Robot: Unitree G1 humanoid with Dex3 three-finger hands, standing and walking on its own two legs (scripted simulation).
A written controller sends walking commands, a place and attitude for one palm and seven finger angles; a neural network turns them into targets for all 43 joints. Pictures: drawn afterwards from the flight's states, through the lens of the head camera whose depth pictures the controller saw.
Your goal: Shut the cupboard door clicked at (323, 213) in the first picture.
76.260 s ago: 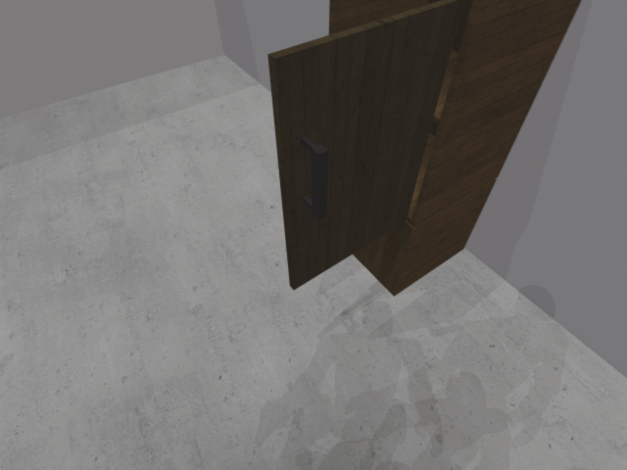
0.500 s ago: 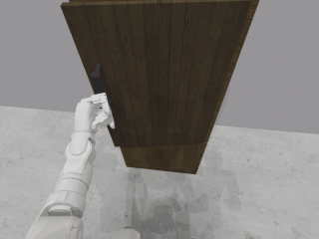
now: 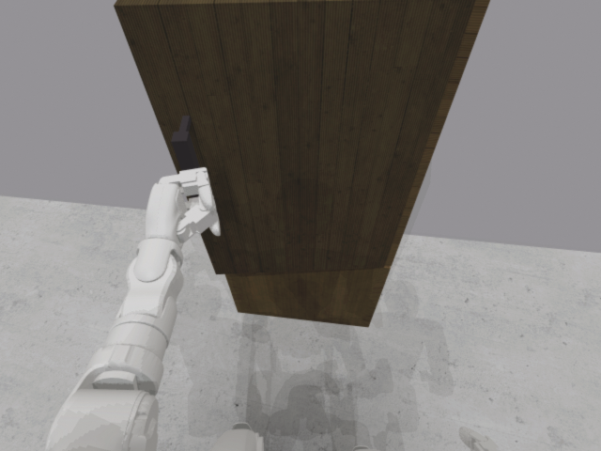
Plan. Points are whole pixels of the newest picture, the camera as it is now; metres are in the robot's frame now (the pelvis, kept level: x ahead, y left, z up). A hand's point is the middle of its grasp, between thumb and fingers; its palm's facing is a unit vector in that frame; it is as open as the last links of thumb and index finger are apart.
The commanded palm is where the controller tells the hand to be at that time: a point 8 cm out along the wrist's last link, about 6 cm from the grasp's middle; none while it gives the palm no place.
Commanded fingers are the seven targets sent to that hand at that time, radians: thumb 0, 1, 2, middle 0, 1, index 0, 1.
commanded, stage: push the door shut along its arc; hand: left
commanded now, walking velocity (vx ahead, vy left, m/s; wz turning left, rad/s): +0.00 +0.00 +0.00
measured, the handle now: (195, 168) +0.51 +0.17 +0.08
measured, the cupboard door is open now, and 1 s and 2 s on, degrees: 10 0 0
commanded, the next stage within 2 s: pull the fist back off the door in 0.74 s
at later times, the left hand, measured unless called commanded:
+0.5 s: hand (219, 171) +0.49 +0.13 +0.09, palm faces -0.13 -0.99 -0.02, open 3.1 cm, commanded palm +0.48 +0.17 +0.08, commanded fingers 0.00 0.90 0.90 -1.30 -1.50 -1.30 -1.50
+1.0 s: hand (225, 165) +0.50 +0.12 +0.09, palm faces +0.09 -1.00 +0.03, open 3.3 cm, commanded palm +0.50 +0.15 +0.08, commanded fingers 0.00 0.90 0.90 -1.30 -1.50 -1.30 -1.50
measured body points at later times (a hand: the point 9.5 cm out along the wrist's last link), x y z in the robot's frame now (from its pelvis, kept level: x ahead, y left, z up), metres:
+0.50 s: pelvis -0.01 +0.00 -0.02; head +0.09 +0.00 +0.42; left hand +0.49 +0.18 +0.09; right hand +0.01 -0.27 -0.14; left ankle +0.07 +0.14 -0.68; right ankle -0.02 -0.11 -0.68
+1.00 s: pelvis -0.04 +0.01 -0.04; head +0.07 +0.04 +0.40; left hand +0.49 +0.17 +0.09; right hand -0.01 -0.25 -0.15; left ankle +0.07 +0.14 -0.68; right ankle -0.02 -0.11 -0.68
